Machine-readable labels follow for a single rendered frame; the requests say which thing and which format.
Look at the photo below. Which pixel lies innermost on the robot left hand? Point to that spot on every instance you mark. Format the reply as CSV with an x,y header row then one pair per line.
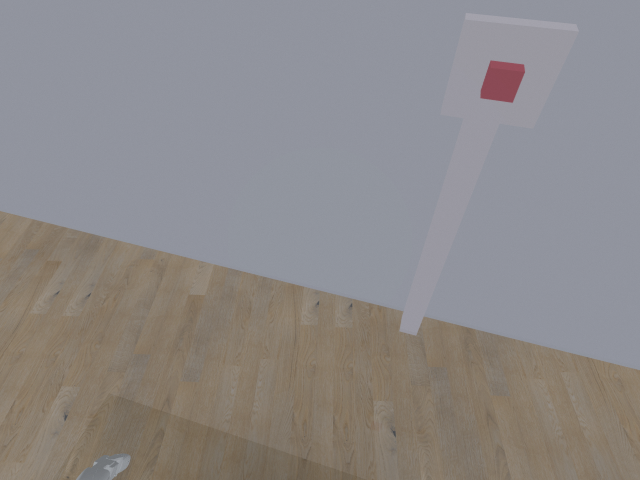
x,y
106,467

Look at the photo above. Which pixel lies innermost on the panel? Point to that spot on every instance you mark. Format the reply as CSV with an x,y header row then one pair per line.
x,y
542,46

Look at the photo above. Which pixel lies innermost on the button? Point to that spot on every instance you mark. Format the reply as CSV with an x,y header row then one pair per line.
x,y
502,81

